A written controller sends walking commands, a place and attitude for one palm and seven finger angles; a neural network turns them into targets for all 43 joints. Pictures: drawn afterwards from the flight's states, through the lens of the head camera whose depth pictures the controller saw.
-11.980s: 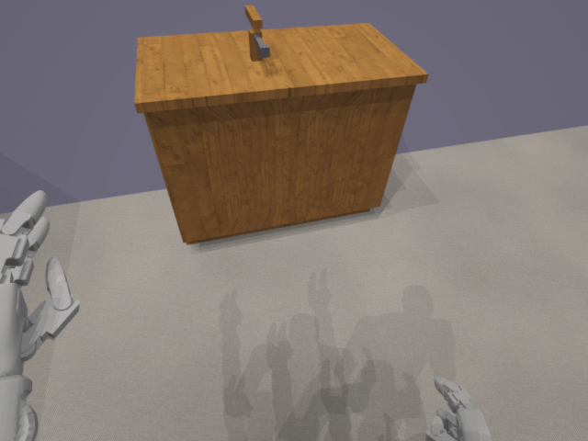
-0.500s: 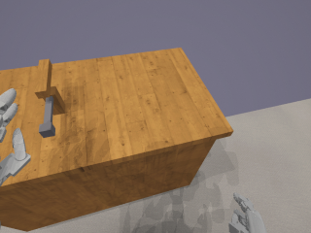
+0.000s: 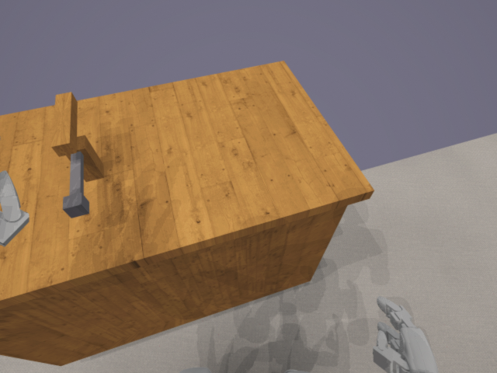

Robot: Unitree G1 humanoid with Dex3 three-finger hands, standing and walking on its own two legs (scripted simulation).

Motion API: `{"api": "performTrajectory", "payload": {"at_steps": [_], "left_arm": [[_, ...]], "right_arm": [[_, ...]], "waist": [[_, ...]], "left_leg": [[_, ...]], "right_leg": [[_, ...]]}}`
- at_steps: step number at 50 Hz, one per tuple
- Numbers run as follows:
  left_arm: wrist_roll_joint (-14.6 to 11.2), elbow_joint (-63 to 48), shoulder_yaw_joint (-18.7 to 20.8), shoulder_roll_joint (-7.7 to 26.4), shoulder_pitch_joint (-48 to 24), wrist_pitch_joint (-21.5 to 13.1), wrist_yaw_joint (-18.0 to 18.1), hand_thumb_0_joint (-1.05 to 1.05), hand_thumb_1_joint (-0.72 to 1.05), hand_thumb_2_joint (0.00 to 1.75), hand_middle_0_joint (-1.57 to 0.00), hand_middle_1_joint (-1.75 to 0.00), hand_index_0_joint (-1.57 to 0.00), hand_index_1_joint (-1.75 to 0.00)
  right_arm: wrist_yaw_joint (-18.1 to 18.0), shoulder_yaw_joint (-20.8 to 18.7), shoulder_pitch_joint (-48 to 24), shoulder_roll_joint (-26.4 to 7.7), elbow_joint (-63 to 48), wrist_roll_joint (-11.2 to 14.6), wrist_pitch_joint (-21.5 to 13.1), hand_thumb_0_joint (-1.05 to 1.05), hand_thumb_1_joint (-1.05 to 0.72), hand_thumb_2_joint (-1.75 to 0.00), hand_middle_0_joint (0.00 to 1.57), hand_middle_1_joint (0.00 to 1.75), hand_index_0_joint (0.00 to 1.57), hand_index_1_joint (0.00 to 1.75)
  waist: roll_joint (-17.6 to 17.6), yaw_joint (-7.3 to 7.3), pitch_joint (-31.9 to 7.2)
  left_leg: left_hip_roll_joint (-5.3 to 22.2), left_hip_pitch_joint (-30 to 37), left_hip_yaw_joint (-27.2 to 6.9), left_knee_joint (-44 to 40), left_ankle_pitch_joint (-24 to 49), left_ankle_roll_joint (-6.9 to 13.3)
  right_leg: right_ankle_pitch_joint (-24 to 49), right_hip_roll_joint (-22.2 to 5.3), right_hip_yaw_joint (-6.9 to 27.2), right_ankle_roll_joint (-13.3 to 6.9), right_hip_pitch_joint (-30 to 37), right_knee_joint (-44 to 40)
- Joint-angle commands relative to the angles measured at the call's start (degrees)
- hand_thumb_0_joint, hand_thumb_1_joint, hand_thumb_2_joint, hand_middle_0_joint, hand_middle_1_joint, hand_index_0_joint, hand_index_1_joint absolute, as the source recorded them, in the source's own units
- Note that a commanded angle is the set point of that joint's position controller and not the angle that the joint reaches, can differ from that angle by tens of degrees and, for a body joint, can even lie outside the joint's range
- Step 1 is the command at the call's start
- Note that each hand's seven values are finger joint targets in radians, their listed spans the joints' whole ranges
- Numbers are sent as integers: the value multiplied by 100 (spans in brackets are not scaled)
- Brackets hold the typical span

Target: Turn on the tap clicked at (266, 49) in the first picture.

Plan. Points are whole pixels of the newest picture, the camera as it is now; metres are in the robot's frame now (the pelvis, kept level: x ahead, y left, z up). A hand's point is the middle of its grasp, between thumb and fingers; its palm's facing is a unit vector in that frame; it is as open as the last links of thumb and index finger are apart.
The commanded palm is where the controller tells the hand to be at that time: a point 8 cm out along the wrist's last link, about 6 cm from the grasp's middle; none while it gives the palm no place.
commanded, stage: come to a stop and stand still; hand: left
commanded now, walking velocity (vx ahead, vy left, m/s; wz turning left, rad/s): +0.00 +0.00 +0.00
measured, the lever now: (76, 205) +0.34 +0.31 +0.06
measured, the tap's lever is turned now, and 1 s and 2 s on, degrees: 0 0 0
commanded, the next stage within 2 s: look again from close up in 1.12 s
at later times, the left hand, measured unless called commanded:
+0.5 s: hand out of the picture +0.23 +0.32 +0.16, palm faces +0.40 -0.84 -0.36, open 7.4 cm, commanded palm +0.16 +0.35 +0.18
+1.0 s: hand out of the picture +0.25 +0.32 +0.16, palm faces +0.38 -0.84 -0.39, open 7.4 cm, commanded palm +0.19 +0.35 +0.18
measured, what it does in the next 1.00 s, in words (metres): shifts its weight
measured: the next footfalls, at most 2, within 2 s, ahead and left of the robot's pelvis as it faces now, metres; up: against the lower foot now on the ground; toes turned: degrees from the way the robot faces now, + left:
none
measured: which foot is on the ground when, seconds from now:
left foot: down 0.00-1.00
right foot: down 0.00-1.00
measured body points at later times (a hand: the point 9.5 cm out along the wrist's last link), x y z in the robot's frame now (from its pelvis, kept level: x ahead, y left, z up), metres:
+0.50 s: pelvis +0.01 +0.07 +0.01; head +0.02 +0.08 +0.46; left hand +0.20 +0.36 +0.18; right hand +0.19 -0.12 -0.07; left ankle +0.02 +0.13 -0.73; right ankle +0.04 -0.07 -0.73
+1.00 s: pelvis +0.04 +0.07 +0.01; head +0.06 +0.09 +0.46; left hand +0.22 +0.36 +0.19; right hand +0.22 -0.15 -0.06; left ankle +0.02 +0.13 -0.73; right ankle +0.04 -0.07 -0.73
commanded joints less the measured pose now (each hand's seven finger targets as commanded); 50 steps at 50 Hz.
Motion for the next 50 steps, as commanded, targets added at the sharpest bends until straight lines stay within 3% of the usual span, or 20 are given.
{"api": "performTrajectory", "payload": {"at_steps": [1,2,4,6,8,10,15,16,19,21,22,25,28,29,33,36,37,40,46,50], "left_arm": [[17,-1498,861,1300,907,-407,196,0,90,90,-20,-30,-20,-30],[-24,-1627,716,1081,812,-462,207,0,90,90,-20,-30,-20,-30],[-12,-1984,675,1093,453,-558,254,0,90,90,-20,-30,-20,-30],[68,-2113,608,1158,33,-590,298,0,90,90,-20,-30,-20,-30],[119,-1689,315,813,-170,-573,298,0,90,90,-20,-30,-20,-30],[195,-1410,148,657,-349,-543,284,0,90,90,-20,-30,-20,-30],[299,-1041,-347,202,-310,-442,228,0,90,90,-20,-30,-20,-30],[318,-1042,-374,195,-286,-428,215,0,90,90,-20,-30,-20,-30],[359,-1126,-385,209,-401,-428,238,0,90,90,-20,-30,-20,-30],[371,-1308,-129,492,-394,-428,271,0,90,90,-20,-30,-20,-30],[345,-1284,-193,351,-359,-442,266,0,90,90,-20,-30,-20,-30],[289,-1450,-85,456,-265,-430,276,0,90,90,-20,-30,-20,-30],[252,-1651,-91,470,-179,-429,279,0,90,90,-20,-30,-20,-30],[243,-1688,-114,437,-117,-427,277,0,90,90,-20,-30,-20,-30],[234,-1840,-109,473,80,-389,283,0,90,90,-20,-30,-20,-30],[246,-1907,-35,536,283,-360,294,0,90,90,-20,-30,-20,-30],[215,-1758,-141,397,373,-351,284,0,90,90,-20,-30,-20,-30],[191,-1733,-53,486,448,-320,311,0,90,90,-20,-30,-20,-30],[154,-1875,39,599,472,-311,360,0,90,90,-20,-30,-20,-30],[129,-1723,-56,518,473,-286,366,0,90,90,-20,-30,-20,-30]], "right_arm": [[-129,-52,-353,-341,-815,16,-196,0,-90,-90,20,30,20,30],[-203,-3,-329,-294,-838,-20,-199,0,-90,-90,20,30,20,30],[-314,57,-360,-298,-844,-84,-277,0,-90,-90,20,30,20,30],[-383,101,-421,-344,-800,-121,-326,0,-90,-90,20,30,20,30],[-397,100,-324,-386,-764,-116,-384,0,-90,-90,20,30,20,30],[-365,107,-275,-394,-739,-86,-440,0,-90,-90,20,30,20,30],[-244,128,-244,-416,-698,-51,-480,0,-90,-90,20,30,20,30],[-221,167,-355,-380,-677,-32,-462,0,-90,-90,20,30,20,30],[-195,157,-297,-395,-703,-79,-422,0,-90,-90,20,30,20,30],[-195,192,-395,-358,-696,-90,-378,0,-90,-90,20,30,20,30],[-203,182,-347,-354,-715,-130,-359,0,-90,-90,20,30,20,30],[-212,157,-351,-329,-757,-144,-330,0,-90,-90,20,30,20,30],[-222,137,-363,-327,-749,-150,-289,0,-90,-90,20,30,20,30],[-220,128,-347,-341,-748,-153,-272,0,-90,-90,20,30,20,30],[-217,70,-337,-377,-763,-143,-197,0,-90,-90,20,30,20,30],[-204,58,-399,-372,-781,-118,-132,0,-90,-90,20,30,20,30],[-205,65,-343,-393,-775,-150,-84,0,-90,-90,20,30,20,30],[-236,25,-369,-415,-818,-105,-20,0,-90,-90,20,30,20,30],[-309,51,-495,-403,-812,-68,24,0,-90,-90,20,30,20,30],[-338,45,-444,-416,-807,-91,35,0,-90,-90,20,30,20,30]], "waist": [[-1119,296,-1384],[-922,228,-1364],[-165,169,-1183],[494,145,-1016],[896,147,-938],[757,168,-956],[260,166,-642],[458,173,-628],[317,153,-652],[380,158,-784],[280,136,-865],[185,129,-1114],[523,109,-1340],[456,111,-1409],[589,89,-1579],[637,79,-1567],[609,64,-1522],[378,75,-1461],[399,61,-1561],[280,73,-1476]], "left_leg": [[-255,216,-124,-99,-254,278],[-278,323,-192,-180,-385,285],[-220,649,-315,-473,-443,294],[-50,834,-540,-866,-576,335],[191,375,-809,-1285,-1006,414],[310,-35,-914,-1462,-1326,462],[427,-341,-1126,-1788,-1674,438],[426,-224,-1120,-1883,-1607,417],[449,-289,-1172,-1860,-1469,389],[380,-62,-1095,-1746,-998,339],[357,15,-1112,-1652,-694,317],[263,338,-929,-1315,234,246],[210,689,-851,-1107,1264,128],[212,798,-837,-1037,1633,94],[313,1250,-883,-856,2968,-54],[332,1402,-866,-801,3380,-100],[344,1317,-867,-806,3291,-73],[305,992,-842,-807,2625,-46],[191,937,-782,-806,2342,14],[203,833,-831,-897,1935,87]], "right_leg": [[813,-1202,1042,530,735,-1233],[-58,-1258,1108,383,552,-1397],[-1060,-1175,1206,165,116,-1559],[-1283,-952,1107,130,-103,-1401],[-960,-678,786,217,308,-1026],[-570,-591,565,278,768,-728],[-371,-484,302,341,841,-583],[-312,-455,277,355,773,-559],[-159,-464,222,346,875,-574],[31,-493,231,334,900,-700],[155,-518,198,312,925,-743],[628,-622,268,262,1048,-835],[1096,-664,261,227,1078,-762],[1237,-654,233,220,1081,-727],[1321,-649,112,232,961,-603],[1179,-638,33,231,861,-586],[1079,-639,14,239,863,-638],[1428,-728,146,201,1136,-784],[1840,-801,256,174,1302,-786],[1686,-837,342,180,1304,-875]]}}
